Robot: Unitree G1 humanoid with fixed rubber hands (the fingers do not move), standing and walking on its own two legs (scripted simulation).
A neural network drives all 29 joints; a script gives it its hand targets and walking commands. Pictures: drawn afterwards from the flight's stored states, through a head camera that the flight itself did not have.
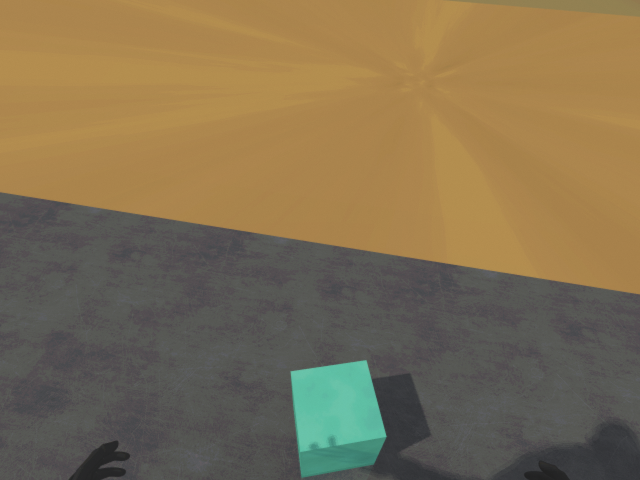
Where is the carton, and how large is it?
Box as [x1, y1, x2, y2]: [291, 360, 386, 477]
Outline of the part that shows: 366,360 291,371 293,408 301,477 373,464 386,436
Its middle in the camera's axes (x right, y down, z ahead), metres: +0.03 +0.49 +1.08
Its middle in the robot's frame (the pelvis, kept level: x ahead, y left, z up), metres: +0.43 -0.03 -0.65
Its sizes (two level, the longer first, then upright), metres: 0.210 0.200 0.250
